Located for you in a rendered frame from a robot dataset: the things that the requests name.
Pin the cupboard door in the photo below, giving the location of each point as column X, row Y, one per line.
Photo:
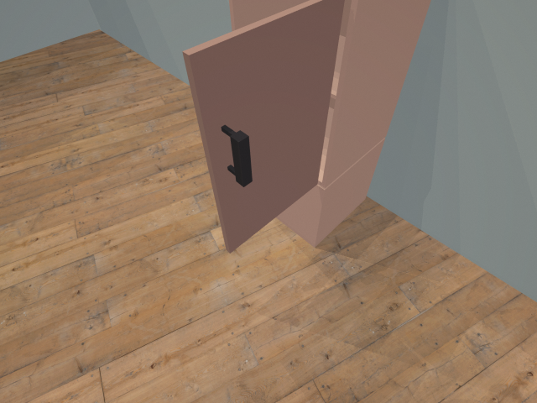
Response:
column 272, row 80

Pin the handle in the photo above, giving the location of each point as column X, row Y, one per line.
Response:
column 241, row 156

